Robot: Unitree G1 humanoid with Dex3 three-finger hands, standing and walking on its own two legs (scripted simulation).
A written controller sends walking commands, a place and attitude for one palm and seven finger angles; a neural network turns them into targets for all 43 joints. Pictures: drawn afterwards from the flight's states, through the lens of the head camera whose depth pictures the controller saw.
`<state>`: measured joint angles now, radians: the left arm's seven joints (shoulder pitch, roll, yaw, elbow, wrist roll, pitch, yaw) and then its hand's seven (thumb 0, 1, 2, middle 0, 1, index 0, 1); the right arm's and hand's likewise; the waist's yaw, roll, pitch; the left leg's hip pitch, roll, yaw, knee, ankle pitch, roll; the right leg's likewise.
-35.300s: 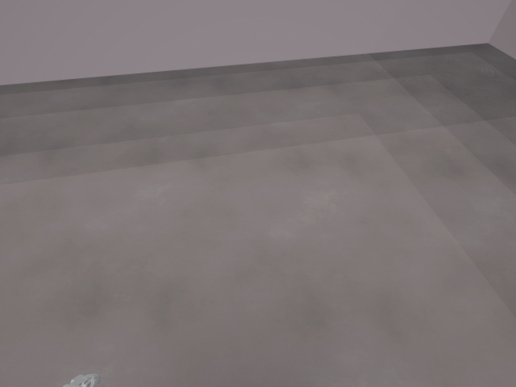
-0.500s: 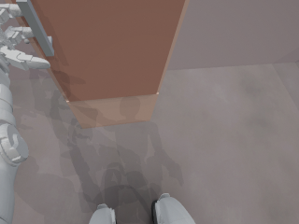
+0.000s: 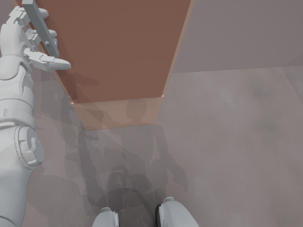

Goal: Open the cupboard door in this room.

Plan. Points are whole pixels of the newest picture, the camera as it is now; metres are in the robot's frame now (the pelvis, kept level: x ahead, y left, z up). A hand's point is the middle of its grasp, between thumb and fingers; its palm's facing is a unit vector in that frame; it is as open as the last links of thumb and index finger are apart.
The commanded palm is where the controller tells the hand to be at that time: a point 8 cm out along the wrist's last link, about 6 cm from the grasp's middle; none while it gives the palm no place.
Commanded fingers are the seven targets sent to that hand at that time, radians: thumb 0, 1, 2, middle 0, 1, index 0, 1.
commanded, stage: slide the fingers in behind the handle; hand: left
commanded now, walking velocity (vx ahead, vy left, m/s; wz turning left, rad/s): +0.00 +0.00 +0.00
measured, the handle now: (44, 26) +0.60 +0.20 +0.11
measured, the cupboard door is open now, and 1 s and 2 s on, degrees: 0 0 26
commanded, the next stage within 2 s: close the thumb around the handle in 0.44 s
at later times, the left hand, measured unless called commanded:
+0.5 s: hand (55, 42) +0.55 +0.17 +0.11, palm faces +0.02 -1.00 -0.02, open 14.0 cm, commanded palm +0.52 +0.21 +0.10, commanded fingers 0.00 -0.50 0.30 -0.30 -1.20 -0.30 -1.20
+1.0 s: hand (52, 42) +0.55 +0.18 +0.11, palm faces +0.02 -1.00 -0.01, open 8.3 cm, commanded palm +0.53 +0.22 +0.10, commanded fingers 0.00 0.84 0.88 -0.40 -1.34 -0.40 -1.34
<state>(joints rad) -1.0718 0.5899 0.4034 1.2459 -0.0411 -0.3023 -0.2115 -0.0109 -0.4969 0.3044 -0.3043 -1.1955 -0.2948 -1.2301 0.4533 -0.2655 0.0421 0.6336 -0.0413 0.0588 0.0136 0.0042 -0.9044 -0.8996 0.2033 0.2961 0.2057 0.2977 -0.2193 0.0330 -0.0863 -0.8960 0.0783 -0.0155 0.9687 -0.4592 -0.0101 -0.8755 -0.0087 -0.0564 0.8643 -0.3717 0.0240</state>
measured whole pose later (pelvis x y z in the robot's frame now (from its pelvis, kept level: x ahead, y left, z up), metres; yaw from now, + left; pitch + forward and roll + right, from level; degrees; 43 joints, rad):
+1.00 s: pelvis +0.00 +0.00 +0.00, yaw -1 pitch +22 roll -3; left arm -1.07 0.60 0.44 1.26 -0.03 -0.31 -0.22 0.00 0.32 0.65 -0.36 -1.28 -0.36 -1.29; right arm 0.45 -0.27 0.04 0.62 -0.04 0.06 0.01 0.00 -0.90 -0.90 0.20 0.30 0.21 0.30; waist -0.23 0.04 -0.08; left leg -0.89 0.08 0.00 0.96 -0.45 -0.01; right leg -0.89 0.00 -0.03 0.86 -0.36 0.02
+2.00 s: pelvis +0.01 -0.01 +0.02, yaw +0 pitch +12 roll -1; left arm -0.30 -0.05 0.08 0.38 0.00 -0.20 0.44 -0.02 0.74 0.78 -0.38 -1.35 -0.39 -1.35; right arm 0.27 -0.22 -0.02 0.57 -0.05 0.02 0.06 0.01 -0.91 -0.90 0.20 0.30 0.20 0.30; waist -0.05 0.04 -0.13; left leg -0.59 0.05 0.02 0.81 -0.43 -0.02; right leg -0.61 -0.03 -0.02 0.78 -0.38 0.02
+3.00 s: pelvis -0.01 -0.03 +0.03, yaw +3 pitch +5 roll +1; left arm -0.15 -0.13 -0.20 0.28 0.08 -0.12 0.62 0.00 -0.44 0.33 -0.29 -1.01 -0.27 -1.01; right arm 0.20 -0.19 -0.01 0.64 -0.07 0.04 0.00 0.01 -0.91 -0.90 0.20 0.30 0.20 0.30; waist -0.01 0.04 -0.08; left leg -0.48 0.05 -0.02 0.77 -0.38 -0.05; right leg -0.51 -0.04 -0.06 0.79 -0.37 -0.02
